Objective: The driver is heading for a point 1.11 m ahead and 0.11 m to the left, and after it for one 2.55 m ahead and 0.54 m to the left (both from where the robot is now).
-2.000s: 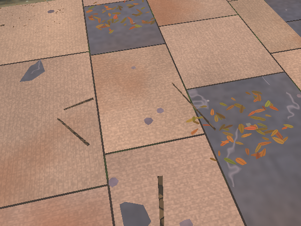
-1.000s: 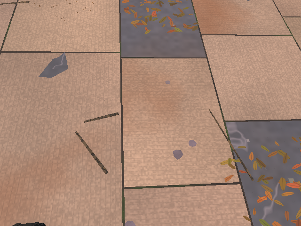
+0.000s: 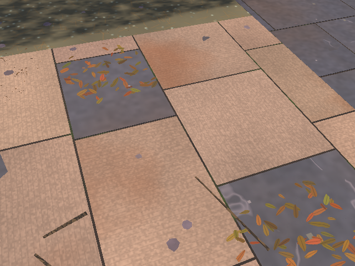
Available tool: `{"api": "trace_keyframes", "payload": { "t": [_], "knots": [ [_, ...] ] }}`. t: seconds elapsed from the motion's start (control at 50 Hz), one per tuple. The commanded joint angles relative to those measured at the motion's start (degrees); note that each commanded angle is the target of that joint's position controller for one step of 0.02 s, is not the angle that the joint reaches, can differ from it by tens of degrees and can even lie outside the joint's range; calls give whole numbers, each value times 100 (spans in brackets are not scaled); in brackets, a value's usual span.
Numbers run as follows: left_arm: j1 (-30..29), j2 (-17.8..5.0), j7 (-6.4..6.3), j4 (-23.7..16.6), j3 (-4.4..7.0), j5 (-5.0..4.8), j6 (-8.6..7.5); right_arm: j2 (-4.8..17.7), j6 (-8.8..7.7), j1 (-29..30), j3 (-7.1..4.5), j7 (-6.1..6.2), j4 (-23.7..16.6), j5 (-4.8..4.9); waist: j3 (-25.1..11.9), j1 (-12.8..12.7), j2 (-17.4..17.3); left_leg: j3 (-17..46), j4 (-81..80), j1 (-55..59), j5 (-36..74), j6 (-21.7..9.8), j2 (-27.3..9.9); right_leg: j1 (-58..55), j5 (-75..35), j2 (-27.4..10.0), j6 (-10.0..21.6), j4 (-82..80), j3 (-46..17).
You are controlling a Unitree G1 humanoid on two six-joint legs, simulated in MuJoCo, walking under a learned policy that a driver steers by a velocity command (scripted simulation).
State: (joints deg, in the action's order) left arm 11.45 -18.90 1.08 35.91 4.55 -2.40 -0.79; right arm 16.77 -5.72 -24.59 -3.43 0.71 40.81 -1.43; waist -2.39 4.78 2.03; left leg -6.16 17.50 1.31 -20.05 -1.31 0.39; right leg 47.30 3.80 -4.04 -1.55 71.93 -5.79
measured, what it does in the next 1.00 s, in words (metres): walks ahead: right foot, then left foot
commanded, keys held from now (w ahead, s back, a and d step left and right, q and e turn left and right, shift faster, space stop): w+e+shift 0.20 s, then w+q+shift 0.26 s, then q+shift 0.54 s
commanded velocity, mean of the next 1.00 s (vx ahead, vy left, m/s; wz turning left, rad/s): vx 0.62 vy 0.00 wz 0.16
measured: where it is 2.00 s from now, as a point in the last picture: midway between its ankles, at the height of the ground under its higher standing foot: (185, 198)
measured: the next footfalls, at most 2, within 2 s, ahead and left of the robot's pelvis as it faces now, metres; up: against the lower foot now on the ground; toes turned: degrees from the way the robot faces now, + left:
right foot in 0.26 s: +0.33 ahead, -0.19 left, +0.00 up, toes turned -19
left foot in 0.70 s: +0.76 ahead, -0.16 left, +0.00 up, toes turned -5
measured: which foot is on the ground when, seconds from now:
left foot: down 0.00-0.24, up 0.26-0.68, down 0.70-1.00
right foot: up 0.00-0.24, down 0.26-0.70, up 0.72-1.00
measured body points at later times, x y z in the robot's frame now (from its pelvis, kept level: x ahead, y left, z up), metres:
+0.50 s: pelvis +0.36 -0.14 -0.01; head +0.37 -0.15 +0.44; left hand +0.47 +0.10 -0.13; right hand +0.42 -0.43 -0.12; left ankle +0.48 +0.03 -0.63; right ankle +0.29 -0.18 -0.74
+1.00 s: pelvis +0.65 -0.21 +0.00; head +0.71 -0.18 +0.44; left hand +0.85 +0.07 -0.08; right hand +0.83 -0.48 -0.09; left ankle +0.72 -0.15 -0.74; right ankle +0.80 -0.40 -0.68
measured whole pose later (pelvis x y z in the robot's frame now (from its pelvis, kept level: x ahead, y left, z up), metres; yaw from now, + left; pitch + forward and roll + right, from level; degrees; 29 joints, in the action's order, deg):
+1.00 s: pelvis +0.65 -0.21 +0.00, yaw +13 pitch +2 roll -2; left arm -1.1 -15.1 -1.8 34.4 1.8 0.3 -2.1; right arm 18.1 1.4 -13.9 -4.9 2.1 35.7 1.6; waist 4.8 2.8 0.6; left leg 13.7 26.2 -20.9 -4.8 -5.5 11.9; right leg 36.0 15.5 1.6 -6.1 51.2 -14.6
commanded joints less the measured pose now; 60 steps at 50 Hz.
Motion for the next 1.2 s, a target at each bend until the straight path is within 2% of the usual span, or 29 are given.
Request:
{"api": "trace_keyframes", "payload": {
  "t": [0.02, 0.14, 0.2, 0.24, 0.26, 0.28, 0.3, 0.32, 0.36, 0.38, 0.42, 0.5, 0.56, 0.6, 0.66, 0.68, 0.7, 0.72, 0.74, 0.76, 0.78, 0.8, 0.86, 0.92, 1.12, 1.14, 1.16, 1.18, 1.2],
  "knots": [
    [-812, -246, 90, -575, 13, -43, -107, 681, -73, -44, -131, -11, -158, -47, 1187, 77, -721, 733, -992, 69, 514, -363, -1447, 1376, -376, -178, -30, -133, -14],
    [-1709, 146, 424, -832, -227, -61, -224, 779, 65, -345, -112, 26, 259, 17, 1637, 244, -474, -409, -961, 590, 2510, -154, -1551, 1027, -222, -188, 411, -1708, 998],
    [-1416, -61, 449, -856, -152, -75, -212, 1282, 178, -137, -194, 134, 298, 38, 959, -331, -1078, -924, 114, 540, 7826, -97, -1574, -958, 464, 594, 840, -2250, 1868],
    [276, -620, 341, -554, 164, -31, -133, 1422, 157, -195, -187, 112, 397, 126, -80, -1374, -1284, -626, 2024, -172, 8977, -420, -1904, -3713, 830, 969, 1341, -2709, 1483],
    [1600, -974, 192, -182, 394, -52, -59, 1327, 87, 30, -121, 92, 376, 184, -434, -2123, -982, -556, 3638, -1436, 7462, -357, -1623, -5755, 400, 720, 1579, -3704, 716],
    [1620, -1462, 67, 13, 376, 51, -97, 183, -44, -689, 191, -27, 124, 56, -1068, -1082, 1059, -175, 6310, -3906, -791, -196, -498, -7905, 1459, -921, 2045, -3573, -2023],
    [1983, -1027, 51, -102, 271, 161, -209, 602, -293, -471, 176, -49, 94, 432, -2546, -1465, 495, 1383, 7059, -4110, -915, -402, -121, -8022, 3329, -1704, 2397, -4903, -4255],
    [1930, -741, 99, 114, 184, 249, -326, 906, -334, 640, 50, -8, -170, 718, -1435, -1652, -50, 1495, 7093, -4499, -389, -462, -285, -7099, 3235, -1572, 1964, -5540, -3701],
    [1064, -400, 105, 238, 73, 272, -480, 540, -268, 869, 115, 32, -228, 631, 93, -968, -599, 1502, 6371, -4398, 374, -410, -756, -5012, 2342, -1338, 1650, -5835, -2267],
    [725, -59, 113, 233, -16, 392, -528, 503, -116, 472, 70, -4, -61, 582, 360, -607, -338, 1571, 6233, -4044, 769, -361, -959, -4311, 1879, -1088, 1487, -5884, -1498],
    [504, 243, 140, 345, -57, 326, -610, 308, 191, 41, 36, -73, 205, 549, 536, -306, 37, 1524, 6129, -3805, 1050, -242, -1151, -3637, 970, -765, 1152, -6003, -373],
    [178, 82, 46, 441, -24, 358, -742, 167, 328, 688, 42, -94, -3, 391, 1173, -204, 188, 1121, 5111, -3854, 1966, 25, -828, -2683, -1907, -158, 501, -6374, 1384],
    [209, 26, -218, 470, -63, 374, -745, 87, 104, 1028, 51, -224, -75, 230, 1120, -334, -43, 113, 3254, -3195, 3334, 125, -258, -2814, -3202, 168, 87, -5990, 2051],
    [565, -419, -444, 533, 11, 320, -692, 28, 29, 1282, 49, -403, -173, 200, 758, -501, -39, -370, 2245, -2894, 3847, 98, 133, -3677, -4339, -49, -73, -5365, 2039],
    [149, -864, -584, 332, 175, 140, -440, 708, 227, -87, -265, -501, -82, 314, -200, 311, 709, -370, 2086, -1457, 2985, -205, 545, -4342, -5992, -506, -129, -3507, 1877],
    [-302, -763, -512, 166, 173, 109, -429, 1174, 374, -1242, -468, -416, 136, 301, -582, 953, 557, 95, 2064, -269, 2991, -492, 391, -3836, -5391, -517, -105, -2017, 1731],
    [-799, -199, -288, 70, 45, -32, -486, 1087, 470, -1669, -432, -255, 349, 264, -214, 1208, -860, 635, 833, 185, 4159, -832, -4, -3178, -270, 427, -251, 519, 1777],
    [36, 720, -92, -236, -175, 195, -557, 1063, 346, -742, -299, -216, 81, -99, 7, -106, -2513, 2435, 1848, 802, 7436, -1468, -440, -1159, 3791, 1378, -363, 2477, 850],
    [1211, 388, -24, -181, -260, 250, -599, 1265, 180, -122, -278, -237, -373, -341, -1777, -497, -1728, 4540, 1061, 1364, 6159, -2470, -1673, -955, 3362, 1284, -270, 2990, -466],
    [792, -321, -22, -203, -146, 258, -591, 1295, 195, 420, -385, -274, -771, -120, -1692, -368, -525, 4842, 373, 838, 3952, -2467, -1572, -1168, 2913, 1086, -6, 2310, -602],
    [266, -408, -64, -323, -81, 258, -536, 1098, 203, 817, -357, -269, -865, 167, -724, -614, 446, 4632, -38, -89, 2012, -2230, -1269, -896, 2624, 876, 67, 1595, -460],
    [86, -398, -124, -345, -77, 287, -445, 942, 195, 1046, -302, -252, -942, 276, -414, -769, 706, 4670, -257, -769, 1413, -2079, -1213, -993, 2403, 708, 47, 1118, -475],
    [-177, -334, -228, -325, -53, 347, -227, 836, 297, 1246, -315, -124, -990, 218, -30, -794, 316, 3573, -147, -1841, 2766, -1659, -504, -1591, 2172, 545, -220, -406, -405],
    [-495, -20, -307, -349, -139, 341, -177, 975, 508, 916, -381, 100, -840, 248, -564, -587, -94, 3136, 357, -1601, 4217, -1435, -255, -1680, 1545, 778, -503, -1486, -279],
    [-867, -380, -187, -117, 82, 201, -341, 840, 845, 1460, -388, 199, -1237, 285, -420, -441, -1391, 4026, 1001, -1370, 1834, -585, 75, -2779, 402, 900, -226, -4591, -486],
    [-629, -416, -173, 1, 124, 195, -367, 737, 851, 1517, -347, 178, -1279, 315, -434, -542, -1207, 3892, 1397, -1614, 1066, -422, 296, -3381, -289, 637, -84, -5290, -448],
    [-641, -621, -193, -33, 164, 259, -326, 361, 867, 1035, -235, 149, -1215, 271, -750, -283, -285, 3283, 2477, -2261, -1111, -200, 739, -4342, -550, -491, 406, -5327, -1329],
    [-753, -876, -221, -196, 185, 418, -211, 414, 855, 754, -233, 134, -1283, 256, -607, -38, 774, 2326, 3557, -3229, -2140, 75, 1317, -4585, -1668, -1468, 1129, -5198, -2432],
    [-616, -816, -218, -141, 225, 502, -189, 1012, 784, 738, -371, 49, -1396, 210, -607, -47, 1256, 2066, 4579, -3704, -1738, 330, 769, -4312, -1131, -2013, 1634, -5458, -3211]
  ]
}}
Velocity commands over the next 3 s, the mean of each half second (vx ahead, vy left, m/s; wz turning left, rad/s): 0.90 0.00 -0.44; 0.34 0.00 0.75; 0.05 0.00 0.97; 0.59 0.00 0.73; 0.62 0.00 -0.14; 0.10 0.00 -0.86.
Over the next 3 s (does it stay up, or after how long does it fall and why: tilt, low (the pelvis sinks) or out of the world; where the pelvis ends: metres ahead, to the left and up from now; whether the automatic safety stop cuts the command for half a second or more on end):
stays up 1.03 0.32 -0.01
